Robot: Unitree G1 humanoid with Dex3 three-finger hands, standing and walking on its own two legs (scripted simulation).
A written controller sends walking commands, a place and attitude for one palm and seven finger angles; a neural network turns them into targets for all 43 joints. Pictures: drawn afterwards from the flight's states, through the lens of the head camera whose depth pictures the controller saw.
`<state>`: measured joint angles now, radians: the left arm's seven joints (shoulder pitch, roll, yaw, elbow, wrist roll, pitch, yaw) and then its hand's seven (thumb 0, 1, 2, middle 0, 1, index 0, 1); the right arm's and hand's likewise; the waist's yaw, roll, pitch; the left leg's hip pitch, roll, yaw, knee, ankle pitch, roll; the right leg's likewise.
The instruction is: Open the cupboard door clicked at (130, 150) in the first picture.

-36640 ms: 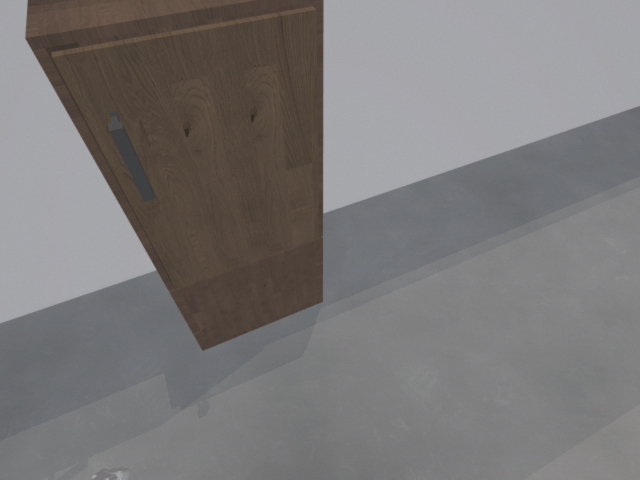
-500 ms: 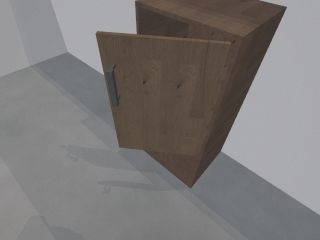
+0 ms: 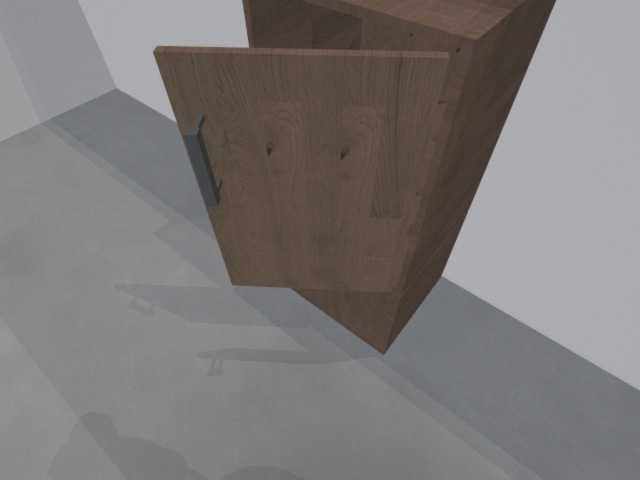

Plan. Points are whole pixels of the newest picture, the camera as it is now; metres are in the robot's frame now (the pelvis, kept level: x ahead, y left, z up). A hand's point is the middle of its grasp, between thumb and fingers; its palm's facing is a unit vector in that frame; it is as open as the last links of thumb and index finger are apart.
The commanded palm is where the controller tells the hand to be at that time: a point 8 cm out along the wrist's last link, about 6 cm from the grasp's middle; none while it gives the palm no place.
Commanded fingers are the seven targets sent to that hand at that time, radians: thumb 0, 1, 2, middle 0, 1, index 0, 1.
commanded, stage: come to a stop and stand still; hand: left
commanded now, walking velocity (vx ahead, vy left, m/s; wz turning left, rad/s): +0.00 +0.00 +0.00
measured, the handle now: (206, 162) +0.57 +0.22 +0.06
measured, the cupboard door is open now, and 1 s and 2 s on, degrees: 36 36 36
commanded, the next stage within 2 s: look again from close up in 0.44 s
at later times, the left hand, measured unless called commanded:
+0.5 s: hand out of the picture -0.01 +0.19 -0.16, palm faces +0.00 -0.97 -0.24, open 7.3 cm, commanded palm none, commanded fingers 0.00 0.90 0.90 -0.20 -0.30 -0.20 -0.30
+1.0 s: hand out of the picture +0.04 +0.18 -0.16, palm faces +0.01 -0.97 -0.23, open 7.3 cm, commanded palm none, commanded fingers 0.00 0.90 0.90 -0.20 -0.30 -0.20 -0.30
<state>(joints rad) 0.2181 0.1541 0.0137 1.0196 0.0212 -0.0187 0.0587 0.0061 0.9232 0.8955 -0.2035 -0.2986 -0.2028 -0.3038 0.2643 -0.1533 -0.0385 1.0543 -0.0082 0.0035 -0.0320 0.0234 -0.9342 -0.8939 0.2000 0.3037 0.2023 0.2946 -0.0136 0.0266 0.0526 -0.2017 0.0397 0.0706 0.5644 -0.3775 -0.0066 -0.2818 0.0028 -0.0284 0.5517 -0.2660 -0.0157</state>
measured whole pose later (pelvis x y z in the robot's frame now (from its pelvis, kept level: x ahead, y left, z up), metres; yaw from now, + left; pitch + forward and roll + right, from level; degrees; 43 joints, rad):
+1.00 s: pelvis +0.00 -0.01 +0.01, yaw +0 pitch -1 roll +1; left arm 0.21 0.18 0.00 1.10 0.02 -0.02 0.03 0.00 0.91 0.90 -0.20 -0.30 -0.20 -0.30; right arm 0.24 -0.17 0.00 1.13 -0.02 -0.03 -0.02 0.00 -0.91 -0.89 0.20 0.30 0.20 0.29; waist 0.00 0.00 0.05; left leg -0.12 0.02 0.07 0.42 -0.28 -0.01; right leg -0.22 0.00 -0.03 0.48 -0.24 -0.02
